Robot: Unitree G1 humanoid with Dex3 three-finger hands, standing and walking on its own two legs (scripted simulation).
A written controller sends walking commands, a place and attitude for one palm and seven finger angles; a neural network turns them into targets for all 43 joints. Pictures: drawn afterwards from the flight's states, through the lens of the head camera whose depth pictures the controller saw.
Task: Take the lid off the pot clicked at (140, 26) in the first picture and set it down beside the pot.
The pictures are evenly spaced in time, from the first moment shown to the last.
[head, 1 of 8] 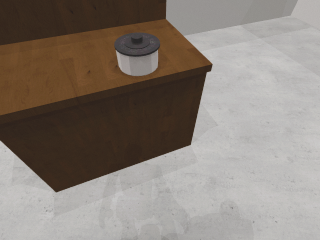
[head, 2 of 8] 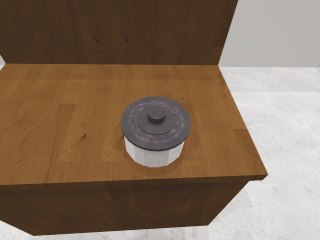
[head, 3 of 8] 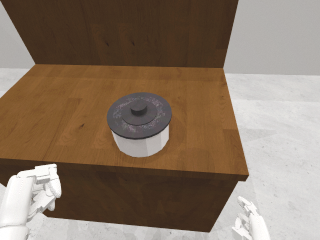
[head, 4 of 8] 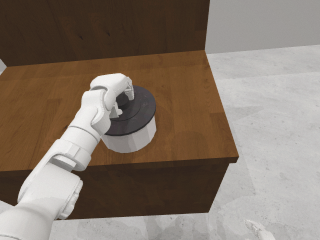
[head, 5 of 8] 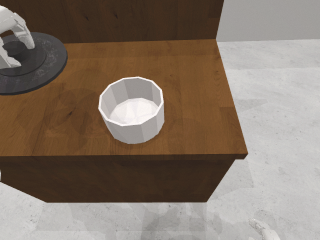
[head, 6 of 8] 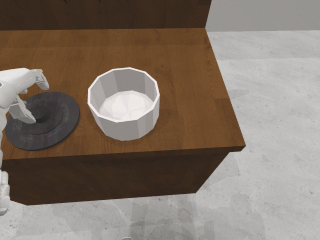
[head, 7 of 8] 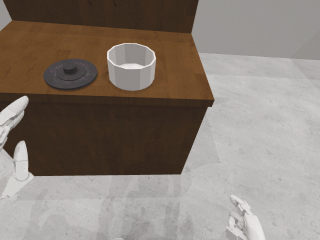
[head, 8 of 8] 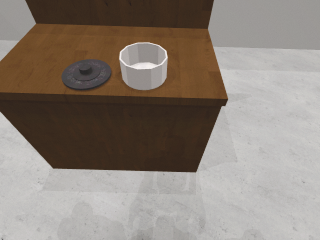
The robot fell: no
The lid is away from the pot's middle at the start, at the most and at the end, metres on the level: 0.00 0.24 0.24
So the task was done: yes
